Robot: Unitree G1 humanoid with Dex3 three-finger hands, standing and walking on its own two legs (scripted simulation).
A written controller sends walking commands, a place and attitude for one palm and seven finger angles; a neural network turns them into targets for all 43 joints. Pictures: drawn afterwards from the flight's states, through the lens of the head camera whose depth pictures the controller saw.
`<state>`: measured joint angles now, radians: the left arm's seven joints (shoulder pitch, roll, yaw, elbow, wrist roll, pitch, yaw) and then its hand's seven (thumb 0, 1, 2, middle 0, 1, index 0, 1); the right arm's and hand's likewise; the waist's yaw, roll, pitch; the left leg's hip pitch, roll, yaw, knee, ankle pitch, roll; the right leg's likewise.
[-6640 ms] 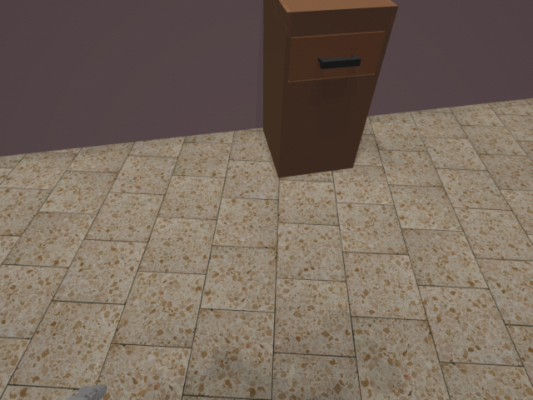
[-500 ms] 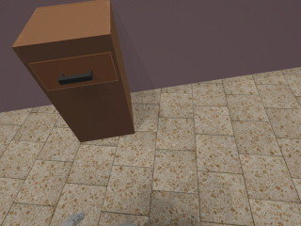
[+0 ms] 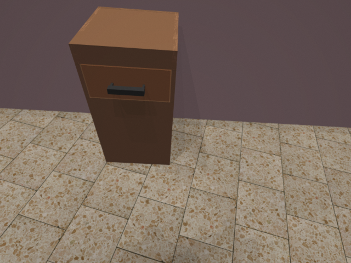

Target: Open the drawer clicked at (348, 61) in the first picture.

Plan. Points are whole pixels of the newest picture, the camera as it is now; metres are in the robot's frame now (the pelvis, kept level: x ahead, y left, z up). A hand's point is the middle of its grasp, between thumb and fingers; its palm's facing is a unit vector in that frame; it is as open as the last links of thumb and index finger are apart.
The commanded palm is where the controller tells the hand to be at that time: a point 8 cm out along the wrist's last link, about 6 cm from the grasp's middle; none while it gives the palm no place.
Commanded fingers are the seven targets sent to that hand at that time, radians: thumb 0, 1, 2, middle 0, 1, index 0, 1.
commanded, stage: take the last steps up to it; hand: left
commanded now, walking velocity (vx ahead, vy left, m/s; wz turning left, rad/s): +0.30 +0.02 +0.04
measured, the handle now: (127, 88) +0.83 +0.28 -0.12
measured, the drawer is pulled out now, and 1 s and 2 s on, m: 0.00 0.00 0.00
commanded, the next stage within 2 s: come to a stop and stand still in 0.80 s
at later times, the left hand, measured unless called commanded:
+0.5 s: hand (121, 255) +0.17 +0.15 -0.16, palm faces +0.08 -0.97 -0.22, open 7.2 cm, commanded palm none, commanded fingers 0.00 0.90 0.90 -0.20 -0.30 -0.20 -0.30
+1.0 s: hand (112, 201) +0.32 +0.22 -0.17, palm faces +0.07 -0.98 -0.18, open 7.4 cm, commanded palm none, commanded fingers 0.00 0.90 0.90 -0.20 -0.30 -0.20 -0.30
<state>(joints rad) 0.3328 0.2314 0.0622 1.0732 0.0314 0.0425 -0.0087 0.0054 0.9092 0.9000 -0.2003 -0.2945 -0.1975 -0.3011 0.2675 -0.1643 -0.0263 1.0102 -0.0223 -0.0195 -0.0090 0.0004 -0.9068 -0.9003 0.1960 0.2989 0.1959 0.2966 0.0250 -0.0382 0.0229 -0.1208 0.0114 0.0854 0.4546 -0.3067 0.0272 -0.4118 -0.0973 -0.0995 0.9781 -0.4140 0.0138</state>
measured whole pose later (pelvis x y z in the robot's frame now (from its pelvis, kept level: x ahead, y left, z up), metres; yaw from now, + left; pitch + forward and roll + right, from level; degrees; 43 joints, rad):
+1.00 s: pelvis +0.30 +0.04 +0.00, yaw +1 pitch -1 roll +1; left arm 0.25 0.17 0.05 1.07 0.02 0.00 0.02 0.00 0.91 0.90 -0.20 -0.29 -0.20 -0.30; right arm 0.26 -0.15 -0.03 1.06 -0.02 -0.05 -0.04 -0.02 -0.94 -0.90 0.20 0.30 0.20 0.30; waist 0.01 -0.04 0.04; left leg -0.16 0.01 0.19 0.38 -0.21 0.06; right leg -0.45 -0.10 -0.07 0.91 -0.31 0.02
